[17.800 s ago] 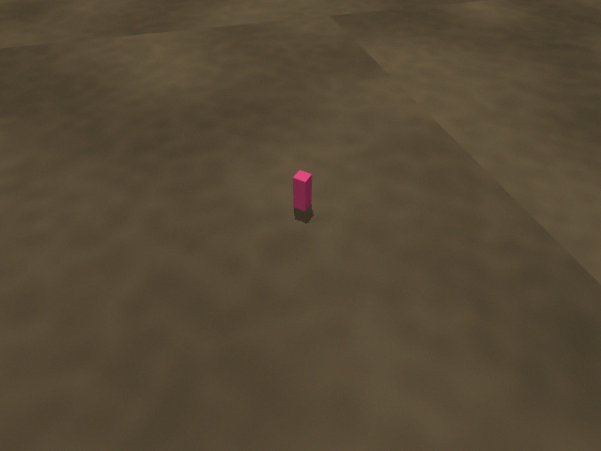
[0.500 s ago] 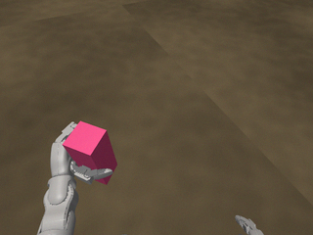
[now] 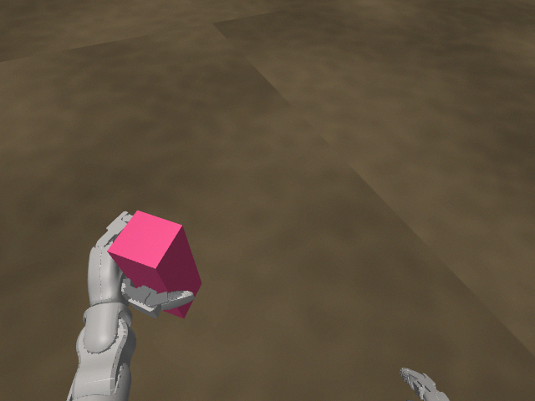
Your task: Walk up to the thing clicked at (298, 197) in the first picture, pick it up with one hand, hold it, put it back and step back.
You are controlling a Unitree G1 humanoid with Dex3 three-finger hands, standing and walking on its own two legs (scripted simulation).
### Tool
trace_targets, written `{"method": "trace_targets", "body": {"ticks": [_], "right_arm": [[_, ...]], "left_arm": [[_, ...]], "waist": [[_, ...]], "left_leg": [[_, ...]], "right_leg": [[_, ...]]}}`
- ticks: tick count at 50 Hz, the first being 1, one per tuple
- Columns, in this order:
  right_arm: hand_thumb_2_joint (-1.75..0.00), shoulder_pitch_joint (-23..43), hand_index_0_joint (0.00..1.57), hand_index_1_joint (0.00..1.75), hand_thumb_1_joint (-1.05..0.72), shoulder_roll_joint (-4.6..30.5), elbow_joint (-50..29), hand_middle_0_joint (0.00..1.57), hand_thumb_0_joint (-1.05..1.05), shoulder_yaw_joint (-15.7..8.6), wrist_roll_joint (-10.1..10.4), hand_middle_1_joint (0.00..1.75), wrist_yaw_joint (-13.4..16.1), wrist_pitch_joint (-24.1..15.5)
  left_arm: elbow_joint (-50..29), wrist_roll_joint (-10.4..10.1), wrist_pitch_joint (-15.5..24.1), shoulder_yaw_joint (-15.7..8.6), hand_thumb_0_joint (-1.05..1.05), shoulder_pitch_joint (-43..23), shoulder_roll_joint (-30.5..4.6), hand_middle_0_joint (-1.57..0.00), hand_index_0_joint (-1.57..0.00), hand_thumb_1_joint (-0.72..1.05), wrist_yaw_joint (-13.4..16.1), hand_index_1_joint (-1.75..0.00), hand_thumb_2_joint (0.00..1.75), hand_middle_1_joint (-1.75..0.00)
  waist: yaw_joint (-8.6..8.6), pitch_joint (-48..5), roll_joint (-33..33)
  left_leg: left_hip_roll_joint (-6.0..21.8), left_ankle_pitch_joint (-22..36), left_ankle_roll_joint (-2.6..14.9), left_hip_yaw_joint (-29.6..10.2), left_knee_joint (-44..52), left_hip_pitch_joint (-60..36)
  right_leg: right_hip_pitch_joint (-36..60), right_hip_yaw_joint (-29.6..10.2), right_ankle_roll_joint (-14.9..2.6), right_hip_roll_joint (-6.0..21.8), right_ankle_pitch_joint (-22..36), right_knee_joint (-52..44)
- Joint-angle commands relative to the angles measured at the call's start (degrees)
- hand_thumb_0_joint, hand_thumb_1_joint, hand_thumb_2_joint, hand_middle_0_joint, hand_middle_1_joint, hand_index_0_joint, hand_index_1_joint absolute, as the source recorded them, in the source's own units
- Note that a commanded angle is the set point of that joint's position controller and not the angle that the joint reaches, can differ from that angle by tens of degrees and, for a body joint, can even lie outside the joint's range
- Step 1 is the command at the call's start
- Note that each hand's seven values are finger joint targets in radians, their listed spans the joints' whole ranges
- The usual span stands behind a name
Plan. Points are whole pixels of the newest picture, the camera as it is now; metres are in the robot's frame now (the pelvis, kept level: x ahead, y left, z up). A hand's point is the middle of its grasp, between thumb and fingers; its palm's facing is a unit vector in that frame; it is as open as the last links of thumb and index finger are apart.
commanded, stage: crouch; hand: left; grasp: from the side
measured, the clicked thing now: (163, 270) +0.32 +0.16 +0.04
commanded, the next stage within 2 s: lower in 1.98 s
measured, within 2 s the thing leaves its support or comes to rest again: neither
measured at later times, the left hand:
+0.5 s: hand (160, 286) +0.33 +0.19 -0.04, palm faces +0.23 -0.97 +0.00, open 11.9 cm
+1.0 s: hand (173, 320) +0.37 +0.22 -0.28, palm faces +0.28 -0.96 -0.03, open 11.9 cm
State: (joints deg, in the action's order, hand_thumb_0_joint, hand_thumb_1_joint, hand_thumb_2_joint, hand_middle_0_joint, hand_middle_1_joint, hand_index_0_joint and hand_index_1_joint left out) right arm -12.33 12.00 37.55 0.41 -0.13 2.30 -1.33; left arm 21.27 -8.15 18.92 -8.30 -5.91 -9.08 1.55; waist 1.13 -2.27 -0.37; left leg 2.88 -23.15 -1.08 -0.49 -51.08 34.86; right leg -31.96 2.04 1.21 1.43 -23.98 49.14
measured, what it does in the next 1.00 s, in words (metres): lowers itself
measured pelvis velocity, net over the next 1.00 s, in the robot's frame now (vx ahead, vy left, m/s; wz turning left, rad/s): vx -0.05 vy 0.00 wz -0.06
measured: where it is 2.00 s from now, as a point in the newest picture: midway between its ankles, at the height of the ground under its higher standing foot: outside the picture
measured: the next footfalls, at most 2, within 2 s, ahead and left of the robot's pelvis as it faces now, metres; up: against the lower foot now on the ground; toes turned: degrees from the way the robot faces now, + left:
none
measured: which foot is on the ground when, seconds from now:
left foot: down 0.00-1.00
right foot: down 0.00-1.00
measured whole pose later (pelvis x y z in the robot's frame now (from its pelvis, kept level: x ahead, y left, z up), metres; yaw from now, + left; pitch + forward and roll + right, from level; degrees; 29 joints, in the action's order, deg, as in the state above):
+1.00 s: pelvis -0.05 +0.00 -0.24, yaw -3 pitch +33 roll -5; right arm -4.1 13.1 41.0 0.9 -5.7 -5.0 -1.1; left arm 56.6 -5.5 45.5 -22.9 -30.4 -17.5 -0.6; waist 4.3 -10.1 1.2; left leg 3.2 -37.9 -1.1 -4.6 -109.5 105.1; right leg -101.1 2.3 1.3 0.9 -39.5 107.4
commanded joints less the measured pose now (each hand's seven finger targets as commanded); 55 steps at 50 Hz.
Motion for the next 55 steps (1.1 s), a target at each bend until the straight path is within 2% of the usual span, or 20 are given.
{"method": "trace_targets", "body": {"ticks": [1, 3, 6, 8, 9, 10, 14, 18, 23, 25, 27, 30, 33, 37, 39, 43, 46, 47, 52, 55], "right_arm": [[-0.90, 1.8, 0.20, 0.30, -0.93, 7.2, -7.1, 0.20, 0.00, -2.8, 0.0, 0.30, 0.5, -2.6], [-0.91, 1.7, 0.20, 0.30, -0.93, 7.2, -6.9, 0.20, 0.00, -2.8, 0.1, 0.30, 0.5, -2.6], [-0.90, 1.8, 0.20, 0.30, -0.88, 7.3, -6.9, 0.20, 0.00, -2.8, 0.0, 0.30, 0.6, -2.6], [-0.90, 1.5, 0.20, 0.30, -0.88, 7.5, -6.4, 0.20, 0.00, -3.1, -0.2, 0.30, 0.4, -2.9], [-0.90, 1.8, 0.20, 0.30, -0.87, 7.5, -6.4, 0.20, 0.00, -3.2, -0.1, 0.30, 0.3, -2.9], [-0.90, 2.5, 0.20, 0.30, -0.87, 7.5, -6.5, 0.20, 0.00, -3.3, -0.1, 0.30, 0.0, -3.0], [-0.90, 2.5, 0.20, 0.30, -0.88, 7.7, -6.2, 0.20, 0.00, -3.8, -0.5, 0.30, -0.7, -3.4], [-0.90, 1.8, 0.20, 0.30, -0.87, 7.9, -4.9, 0.20, 0.00, -4.2, -1.2, 0.30, -1.4, -3.6], [-0.90, 0.6, 0.20, 0.30, -0.89, 8.3, -3.4, 0.20, 0.00, -4.4, -2.4, 0.30, -2.3, -4.1], [-0.90, 0.8, 0.20, 0.30, -0.89, 8.8, -2.9, 0.20, 0.00, -4.7, -3.0, 0.30, -2.8, -4.0], [-0.90, 2.0, 0.20, 0.30, -0.89, 8.7, -3.5, 0.20, 0.00, -4.2, -3.0, 0.30, -3.3, -4.2], [-0.90, 1.8, 0.20, 0.30, -0.88, 10.0, -4.0, 0.20, 0.00, -4.2, -3.5, 0.30, -4.1, -3.9], [-0.90, 1.6, 0.20, 0.30, -0.89, 10.8, -4.0, 0.20, 0.00, -4.3, -3.6, 0.30, -4.8, -3.1], [-0.91, 1.2, 0.20, 0.30, -0.90, 11.6, -3.4, 0.20, 0.00, -4.4, -4.0, 0.30, -5.5, -2.1], [-0.91, 1.0, 0.20, 0.30, -0.91, 11.8, -2.9, 0.20, 0.00, -4.4, -4.1, 0.30, -5.8, -1.7], [-0.91, 0.6, 0.20, 0.30, -0.92, 12.2, -0.7, 0.20, 0.00, -4.5, -4.9, 0.30, -6.3, -1.3], [-0.91, 0.4, 0.20, 0.30, -0.91, 12.4, 0.6, 0.20, 0.00, -4.2, -5.6, 0.30, -6.5, -1.1], [-0.91, 0.8, 0.20, 0.30, -0.92, 12.4, 0.5, 0.20, 0.00, -3.8, -5.7, 0.30, -6.7, -1.0], [-0.91, 1.6, 0.20, 0.30, -0.91, 13.3, 0.1, 0.20, 0.00, -3.1, -6.3, 0.30, -7.2, -0.1], [-0.91, 1.2, 0.20, 0.30, -0.92, 13.8, 0.5, 0.20, 0.00, -2.6, -6.5, 0.30, -7.3, 0.2]], "left_arm": [[-16.0, -1.2, 5.0, -1.8, 0.00, -16.6, -7.0, -1.27, -1.30, -0.14, -0.4, -1.43, 1.19, -1.43], [-16.3, -1.2, 4.8, -2.3, 0.00, -17.3, -7.7, -1.27, -1.29, -0.15, -0.6, -1.43, 1.18, -1.42], [-14.0, -0.9, 4.2, -2.1, 0.00, -17.4, -6.9, -1.32, -1.34, 0.03, -0.3, -1.41, 1.20, -1.41], [-12.2, -1.0, 4.1, -0.9, 0.00, -17.5, -5.1, -1.33, -1.35, 0.05, -0.4, -1.42, 1.20, -1.42], [-10.7, -1.1, 4.2, -2.2, 0.00, -16.6, -5.7, -1.33, -1.35, 0.06, -0.3, -1.41, 1.20, -1.41], [-9.2, -1.1, 4.4, -1.5, 0.00, -16.2, -4.6, -1.34, -1.36, 0.05, -0.4, -1.42, 1.21, -1.43], [-6.3, -0.6, 7.0, -3.7, 0.00, -18.1, -6.1, -1.35, -1.38, 0.02, -0.2, -1.45, 1.23, -1.46], [-1.9, 0.8, 11.1, -5.5, 0.00, -19.3, -7.9, -1.32, -1.35, 0.04, 0.1, -1.45, 1.24, -1.46], [3.9, 0.3, 18.5, -7.8, 0.00, -24.8, -8.7, -1.30, -1.32, 0.03, -0.1, -1.45, 1.26, -1.46], [9.1, 1.0, 21.3, -7.4, 0.00, -25.3, -8.5, -1.29, -1.31, 0.03, -0.5, -1.45, 1.27, -1.45], [11.0, 0.8, 24.2, -6.9, 0.00, -25.8, -8.4, -1.31, -1.33, 0.03, -1.1, -1.46, 1.25, -1.46], [13.2, 0.9, 27.1, -7.4, 0.00, -28.0, -10.0, -1.31, -1.33, 0.05, -2.0, -1.45, 1.27, -1.45], [14.8, 0.9, 28.4, -9.0, 0.00, -30.7, -12.3, -1.31, -1.33, -0.01, -2.2, -1.46, 1.27, -1.46], [14.3, 0.0, 29.6, -14.0, 0.00, -31.9, -15.5, -1.28, -1.30, -0.07, -0.6, -1.45, 1.26, -1.44], [14.5, 0.2, 30.1, -14.9, 0.00, -32.8, -16.4, -1.27, -1.28, -0.09, -0.4, -1.44, 1.26, -1.43], [18.0, 1.2, 31.1, -13.1, 0.00, -37.0, -15.3, -1.26, -1.27, -0.05, -2.1, -1.43, 1.26, -1.42], [21.9, 1.6, 31.8, -15.0, 0.00, -40.8, -17.5, -1.24, -1.26, -0.04, -2.5, -1.41, 1.26, -1.40], [23.5, 1.8, 32.0, -16.5, 0.00, -40.4, -19.0, -1.24, -1.25, -0.05, -2.4, -1.41, 1.27, -1.40], [26.1, 3.0, 32.6, -17.5, 0.00, -43.7, -21.5, -1.28, -1.29, -0.07, -3.2, -1.48, 1.32, -1.46], [25.1, 2.4, 32.7, -18.8, 0.00, -46.8, -23.1, -1.28, -1.29, -0.09, -4.3, -1.48, 1.32, -1.47]], "waist": [[0.18, -17.0, -1.8], [0.20, -17.3, -1.4], [0.63, -15.4, 0.3], [1.22, -13.5, -1.3], [0.74, -12.7, 0.2], [0.80, -10.2, 0.4], [0.86, -10.6, 1.2], [0.99, -15.1, 0.7], [2.04, -22.9, -0.6], [2.88, -23.8, -1.4], [2.23, -25.9, -2.9], [2.39, -32.7, -4.5], [1.83, -35.7, -5.0], [0.79, -40.7, -5.0], [1.19, -43.5, -4.8], [4.22, -43.8, -5.8], [4.45, -43.4, -5.7], [3.65, -42.4, -6.1], [3.67, -43.4, -10.0], [4.12, -45.7, -11.8]], "left_leg": [[-2.0, 12.4, 0.77, 0.2, 7.9, -11.2], [-2.0, 13.0, 0.88, 0.3, 8.0, -11.3], [-2.0, 11.1, 1.02, 0.4, 8.6, -10.3], [-1.7, 10.1, 0.81, 0.2, 8.8, -10.2], [-1.8, 9.3, 0.90, 0.1, 8.7, -8.6], [-1.8, 7.0, 0.92, -0.1, 9.0, -7.0], [-2.1, 4.3, 1.29, 0.2, 7.1, -4.0], [-2.1, 5.8, 1.32, -0.1, 2.8, -1.4], [-2.2, 7.4, 1.68, -0.7, -7.9, 5.6], [-2.4, 4.9, 1.73, -1.2, -13.0, 11.2], [-2.3, 2.0, 1.36, -1.8, -16.7, 15.4], [-2.0, 3.7, 1.34, -2.7, -22.9, 19.5], [-2.1, 2.4, 1.30, -2.6, -27.5, 24.9], [-2.1, 3.9, 1.39, -2.5, -32.9, 30.2], [-2.0, 6.4, 1.66, -2.7, -36.2, 31.4], [-1.6, 8.2, 1.58, -3.8, -42.7, 35.4], [-1.5, 6.3, 1.62, -3.8, -46.7, 40.2], [-1.5, 3.8, 1.37, -4.0, -47.0, 41.8], [-1.3, -4.6, 0.71, -4.0, -50.2, 45.9], [-1.3, -4.8, 0.64, -3.6, -53.3, 47.5]], "right_leg": [[6.4, 0.4, -1.23, -1.9, 15.3, -7.4], [7.4, 0.4, -1.16, -1.9, 16.0, -7.7], [6.7, 0.3, -1.10, -1.9, 14.5, -8.4], [4.2, 0.7, -1.39, -2.0, 13.1, -8.0], [4.4, 0.7, -1.38, -2.0, 12.4, -8.1], [2.8, 0.9, -1.50, -2.0, 10.2, -8.0], [0.5, 0.3, -1.45, -1.6, 7.8, -6.7], [-3.0, -0.1, -1.64, -1.4, 9.3, -2.0], [-13.3, -0.3, -1.76, -1.3, 10.3, 7.6], [-20.6, -0.3, -2.03, -1.5, 7.5, 12.5], [-26.1, 0.1, -2.39, -1.7, 4.0, 17.2], [-32.4, 0.3, -2.59, -1.9, 3.9, 23.5], [-36.2, -0.1, -2.66, -2.0, 2.5, 27.8], [-39.0, -0.3, -2.69, -2.3, 3.4, 32.8], [-41.0, 0.2, -2.69, -2.6, 5.6, 36.1], [-49.8, 1.0, -2.87, -2.7, 6.7, 43.1], [-54.0, 1.4, -2.97, -2.8, 4.9, 46.9], [-56.1, 1.6, -3.23, -2.9, 2.1, 48.3], [-62.9, 2.9, -3.64, -3.1, -5.0, 53.9], [-64.1, 3.2, -3.56, -3.0, -4.8, 57.1]]}}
